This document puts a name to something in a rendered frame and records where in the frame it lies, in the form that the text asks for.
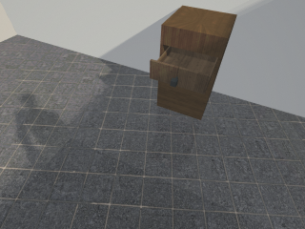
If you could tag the handle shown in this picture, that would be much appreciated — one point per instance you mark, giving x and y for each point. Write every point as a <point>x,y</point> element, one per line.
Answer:
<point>174,82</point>

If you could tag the drawer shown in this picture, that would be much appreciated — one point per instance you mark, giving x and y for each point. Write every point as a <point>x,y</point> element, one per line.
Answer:
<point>193,69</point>

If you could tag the cabinet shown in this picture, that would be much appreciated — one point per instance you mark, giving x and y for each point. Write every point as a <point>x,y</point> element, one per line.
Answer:
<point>195,30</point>

